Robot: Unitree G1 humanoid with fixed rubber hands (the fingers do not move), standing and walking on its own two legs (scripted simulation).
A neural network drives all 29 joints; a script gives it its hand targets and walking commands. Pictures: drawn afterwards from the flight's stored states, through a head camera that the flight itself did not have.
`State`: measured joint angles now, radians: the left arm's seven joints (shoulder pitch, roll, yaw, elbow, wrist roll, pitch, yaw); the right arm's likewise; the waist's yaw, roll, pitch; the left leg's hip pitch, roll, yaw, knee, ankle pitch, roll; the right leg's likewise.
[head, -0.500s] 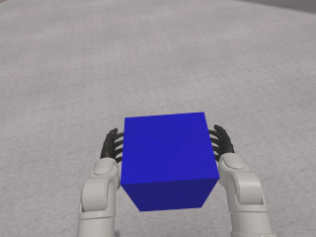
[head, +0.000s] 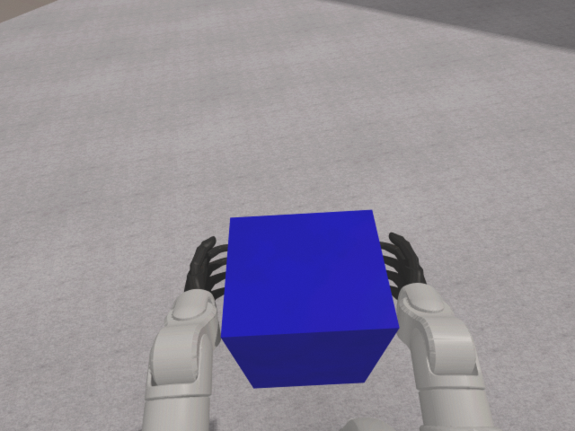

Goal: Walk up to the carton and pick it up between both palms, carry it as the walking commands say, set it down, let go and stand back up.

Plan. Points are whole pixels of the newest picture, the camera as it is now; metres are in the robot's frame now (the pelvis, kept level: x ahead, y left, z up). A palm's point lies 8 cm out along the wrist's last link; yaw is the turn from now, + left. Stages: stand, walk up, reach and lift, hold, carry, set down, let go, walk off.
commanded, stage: carry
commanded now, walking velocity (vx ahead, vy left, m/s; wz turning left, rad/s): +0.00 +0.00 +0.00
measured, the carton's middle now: (305, 310) +0.29 +0.00 -0.03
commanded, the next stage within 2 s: none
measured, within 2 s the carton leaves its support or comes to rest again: neither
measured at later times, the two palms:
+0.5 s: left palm (181, 142) +0.60 +0.21 +0.05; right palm (327, 135) +0.60 -0.07 +0.05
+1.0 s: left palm (166, 65) +0.95 +0.31 +0.03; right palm (273, 54) +0.97 +0.03 +0.03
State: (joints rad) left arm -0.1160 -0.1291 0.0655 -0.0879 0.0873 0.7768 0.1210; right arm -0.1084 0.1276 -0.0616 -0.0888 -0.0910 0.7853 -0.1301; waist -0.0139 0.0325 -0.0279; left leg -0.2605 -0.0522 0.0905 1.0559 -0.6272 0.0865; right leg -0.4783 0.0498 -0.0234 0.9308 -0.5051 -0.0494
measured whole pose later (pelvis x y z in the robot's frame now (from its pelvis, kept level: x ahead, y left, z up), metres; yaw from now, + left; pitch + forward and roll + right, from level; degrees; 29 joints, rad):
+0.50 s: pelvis +0.32 +0.07 +0.01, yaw +1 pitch +5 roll -2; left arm -0.13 -0.13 0.07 -0.05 0.10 0.75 0.11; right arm -0.12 0.13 -0.07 -0.04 -0.11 0.75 -0.11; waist -0.01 0.05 -0.04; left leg -0.31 -0.02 0.10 0.96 -0.57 0.09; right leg -0.35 0.04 -0.03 0.85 -0.53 -0.05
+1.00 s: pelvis +0.68 +0.15 -0.01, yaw +4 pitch +4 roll -3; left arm -0.15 -0.13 0.07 -0.04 0.11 0.75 0.11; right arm -0.12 0.12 -0.07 -0.04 -0.12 0.74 -0.11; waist 0.00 0.02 -0.02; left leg -0.27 -0.08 0.08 1.32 -0.65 0.05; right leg -0.54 0.09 -0.05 0.98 -0.52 -0.08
